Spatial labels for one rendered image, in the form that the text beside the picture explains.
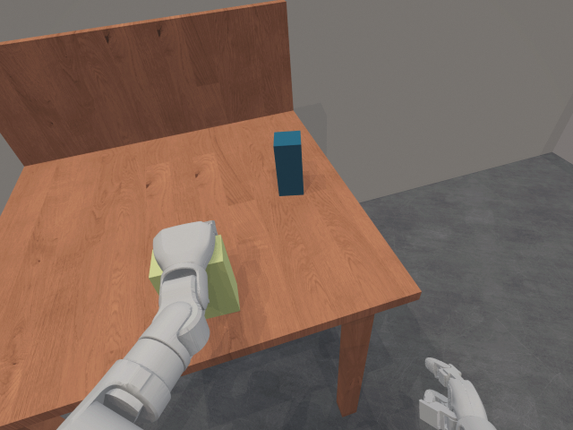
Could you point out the table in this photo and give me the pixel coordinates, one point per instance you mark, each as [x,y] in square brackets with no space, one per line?
[127,129]

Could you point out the sponge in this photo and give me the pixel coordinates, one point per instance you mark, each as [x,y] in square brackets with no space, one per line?
[222,286]

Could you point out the left robot upper arm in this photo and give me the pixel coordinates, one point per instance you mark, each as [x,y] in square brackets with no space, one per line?
[99,417]

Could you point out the right robot hand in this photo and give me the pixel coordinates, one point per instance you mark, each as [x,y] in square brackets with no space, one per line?
[463,400]

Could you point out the left robot hand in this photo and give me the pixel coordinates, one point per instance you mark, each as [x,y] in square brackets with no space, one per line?
[191,242]

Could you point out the robot left forearm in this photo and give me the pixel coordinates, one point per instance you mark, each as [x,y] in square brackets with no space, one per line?
[138,387]

